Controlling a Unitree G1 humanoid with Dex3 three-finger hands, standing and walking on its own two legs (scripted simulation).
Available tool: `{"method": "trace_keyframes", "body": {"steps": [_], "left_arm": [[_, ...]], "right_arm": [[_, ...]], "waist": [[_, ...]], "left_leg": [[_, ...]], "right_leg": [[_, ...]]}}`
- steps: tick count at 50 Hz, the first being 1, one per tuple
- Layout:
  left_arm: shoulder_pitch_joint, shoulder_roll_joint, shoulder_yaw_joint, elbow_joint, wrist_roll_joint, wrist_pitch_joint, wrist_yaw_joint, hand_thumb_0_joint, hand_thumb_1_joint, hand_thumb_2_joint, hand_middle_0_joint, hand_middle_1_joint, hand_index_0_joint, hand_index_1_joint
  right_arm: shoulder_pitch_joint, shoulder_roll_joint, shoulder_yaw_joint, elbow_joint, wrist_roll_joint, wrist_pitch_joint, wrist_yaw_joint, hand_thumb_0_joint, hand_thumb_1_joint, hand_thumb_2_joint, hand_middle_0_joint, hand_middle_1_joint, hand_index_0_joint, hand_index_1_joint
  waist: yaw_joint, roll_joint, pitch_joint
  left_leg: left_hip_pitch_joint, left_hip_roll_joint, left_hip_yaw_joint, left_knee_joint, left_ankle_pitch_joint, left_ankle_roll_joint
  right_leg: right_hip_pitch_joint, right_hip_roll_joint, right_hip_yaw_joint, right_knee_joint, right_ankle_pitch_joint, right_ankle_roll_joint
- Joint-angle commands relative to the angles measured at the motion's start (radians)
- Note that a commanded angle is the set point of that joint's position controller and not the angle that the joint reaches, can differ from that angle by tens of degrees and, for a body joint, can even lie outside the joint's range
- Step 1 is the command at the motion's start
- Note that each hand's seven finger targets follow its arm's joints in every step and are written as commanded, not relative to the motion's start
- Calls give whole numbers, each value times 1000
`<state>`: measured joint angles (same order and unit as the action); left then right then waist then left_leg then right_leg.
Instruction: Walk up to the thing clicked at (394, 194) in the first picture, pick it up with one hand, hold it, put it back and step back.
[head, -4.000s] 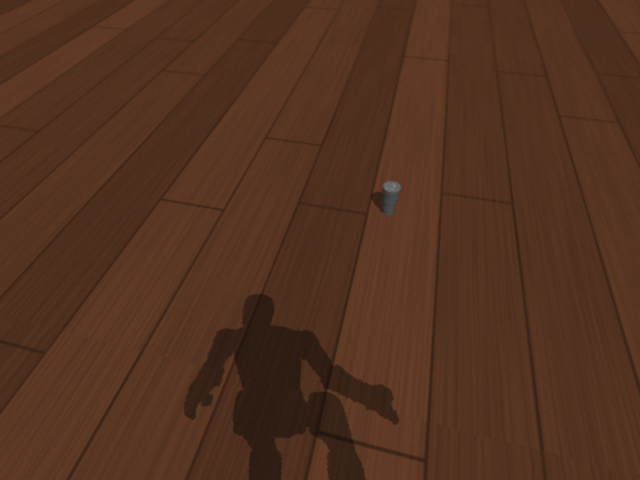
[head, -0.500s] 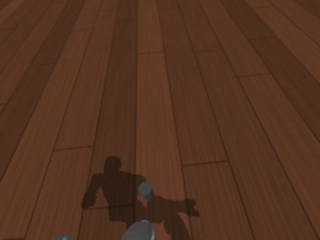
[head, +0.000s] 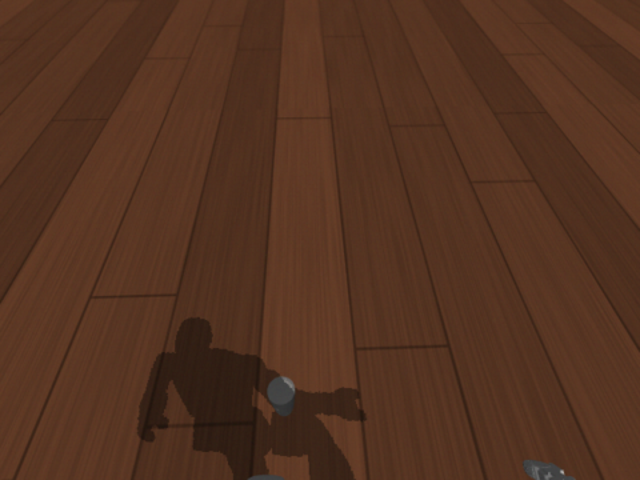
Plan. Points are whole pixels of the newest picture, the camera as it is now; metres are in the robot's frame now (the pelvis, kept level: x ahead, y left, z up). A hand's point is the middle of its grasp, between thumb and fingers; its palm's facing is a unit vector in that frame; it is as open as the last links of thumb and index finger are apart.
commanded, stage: walk up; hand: left
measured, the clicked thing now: (282, 399) +0.43 +0.15 -0.69
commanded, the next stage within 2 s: none
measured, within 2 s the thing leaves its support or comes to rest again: neither
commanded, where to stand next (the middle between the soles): +0.10 +0.00 m, yaw -1 degrees
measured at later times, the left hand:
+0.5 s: hand out of the picture +0.11 +0.24 -0.14, palm faces -0.03 -0.95 -0.32, open 7.4 cm
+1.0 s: hand out of the picture +0.11 +0.27 -0.14, palm faces -0.03 -0.93 -0.35, open 7.4 cm
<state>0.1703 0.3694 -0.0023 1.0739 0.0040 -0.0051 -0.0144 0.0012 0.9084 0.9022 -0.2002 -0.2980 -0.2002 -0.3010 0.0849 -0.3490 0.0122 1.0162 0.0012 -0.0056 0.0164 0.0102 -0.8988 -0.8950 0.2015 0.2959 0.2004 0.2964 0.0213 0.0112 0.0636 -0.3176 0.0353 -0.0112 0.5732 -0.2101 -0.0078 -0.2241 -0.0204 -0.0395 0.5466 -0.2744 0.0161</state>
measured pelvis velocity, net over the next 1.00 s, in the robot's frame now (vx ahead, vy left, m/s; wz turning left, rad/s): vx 0.05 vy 0.01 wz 0.00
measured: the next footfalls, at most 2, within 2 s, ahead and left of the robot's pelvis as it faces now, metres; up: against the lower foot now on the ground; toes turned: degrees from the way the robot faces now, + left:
right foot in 1.46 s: +0.30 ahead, -0.11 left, +0.00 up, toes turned +0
left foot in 1.88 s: +0.11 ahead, +0.13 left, +0.00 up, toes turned +4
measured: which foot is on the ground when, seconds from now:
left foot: down 0.00-1.00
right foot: down 0.00-1.00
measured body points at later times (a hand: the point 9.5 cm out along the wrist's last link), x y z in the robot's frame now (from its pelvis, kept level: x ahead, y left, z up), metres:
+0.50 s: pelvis +0.02 +0.00 +0.02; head +0.02 +0.00 +0.47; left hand +0.11 +0.29 -0.12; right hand +0.08 -0.31 -0.12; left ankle +0.06 +0.12 -0.73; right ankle +0.01 -0.13 -0.73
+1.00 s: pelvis +0.05 +0.01 +0.01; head +0.04 +0.00 +0.46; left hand +0.11 +0.31 -0.11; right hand +0.11 -0.31 -0.12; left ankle +0.06 +0.12 -0.73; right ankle +0.01 -0.13 -0.73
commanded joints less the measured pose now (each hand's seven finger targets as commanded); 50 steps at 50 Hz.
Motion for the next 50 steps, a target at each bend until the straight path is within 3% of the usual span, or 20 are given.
{"method": "trace_keyframes", "body": {"steps": [1,5,15,24,29,34,41,42,43,45,46,48,49,50], "left_arm": [[-58,209,45,-25,-7,-40,16,0,900,900,-200,-300,-200,-300],[-93,210,44,-8,-7,-44,16,0,900,900,-200,-300,-200,-300],[-137,202,46,19,0,-37,18,0,900,900,-200,-300,-200,-300],[-134,194,50,24,-3,-28,17,0,900,900,-200,-300,-200,-300],[-141,190,48,28,-1,-22,17,0,900,900,-200,-300,-200,-300],[-144,183,49,33,-4,-22,17,0,900,900,-200,-300,-200,-300],[-154,182,48,34,-1,-21,18,0,900,900,-200,-300,-200,-300],[-92,231,69,7,21,-32,7,0,900,900,-200,-300,-200,-300],[-82,228,70,6,31,-33,3,0,900,900,-200,-300,-200,-300],[-69,227,80,-9,39,-33,-2,0,900,900,-200,-300,-200,-300],[-55,214,79,-17,38,-35,-2,0,900,900,-200,-300,-200,-300],[2,205,79,-20,38,-49,5,0,900,900,-200,-300,-200,-300],[40,232,86,-16,36,-57,10,0,900,900,-200,-300,-200,-300],[35,266,97,-26,33,-60,13,0,900,900,-200,-300,-200,-300]], "right_arm": [[-66,-232,-49,-34,1,-27,-8,0,-900,-900,200,300,200,300],[-65,-220,-48,3,6,-27,-8,0,-900,-900,200,300,200,300],[-72,-208,-50,69,-1,-20,-9,0,-900,-900,200,300,200,300],[-68,-214,-47,87,-5,-28,-14,0,-900,-900,200,300,200,300],[-68,-221,-50,89,-7,-27,-16,0,-900,-900,200,300,200,300],[-59,-215,-50,92,-5,-30,-18,0,-900,-900,200,300,200,300],[-60,-214,-54,91,-4,-26,-19,0,-900,-900,200,300,200,300],[27,-276,-91,66,-19,-23,-3,0,-900,-900,200,300,200,300],[35,-284,-100,64,-29,-17,5,0,-900,-900,200,300,200,300],[23,-278,-103,41,-35,-8,14,0,-900,-900,200,300,200,300],[5,-265,-105,22,-38,-8,17,0,-900,-900,200,300,200,300],[-46,-224,-100,-20,-35,-19,21,0,-900,-900,200,300,200,300],[-56,-200,-97,-38,-33,-25,22,0,-900,-900,200,300,200,300],[-48,-185,-93,-47,-34,-30,21,0,-900,-900,200,300,200,300]], "waist": [[-10,20,-66],[-20,-24,-75],[-24,-54,-74],[-14,12,-109],[-19,24,-100],[-22,14,-121],[-29,-10,-115],[-32,7,-196],[-33,32,-128],[-24,21,-10],[-16,8,41],[16,-68,55],[26,-150,17],[22,-184,4]], "left_leg": [[74,98,-148,-196,-89,60],[142,82,-109,-187,43,43],[168,78,-95,-252,36,23],[149,92,-97,-281,100,24],[126,97,-110,-305,62,27],[152,96,-102,-288,151,27],[178,93,-89,-280,172,28],[220,40,-54,-238,-266,69],[151,45,-92,-248,-449,77],[48,49,-133,-257,-540,84],[18,53,-140,-246,-475,84],[-30,38,-101,-137,-218,76],[-69,-2,-25,-33,-71,58],[-139,-23,36,-14,-35,36]], "right_leg": [[-18,-89,121,-162,7,-54],[-15,-117,136,-216,58,-48],[32,-126,126,-297,33,-37],[124,-115,97,-270,139,-34],[137,-108,89,-269,133,-32],[146,-110,86,-271,173,-27],[130,-113,84,-280,181,-22],[142,-68,61,-238,-212,-60],[68,-74,86,-219,-357,-72],[-26,-78,124,-217,-461,-77],[-39,-86,134,-226,-416,-82],[56,-132,191,-278,-222,-112],[173,-191,260,-317,-79,-140],[271,-241,296,-297,101,-171]]}}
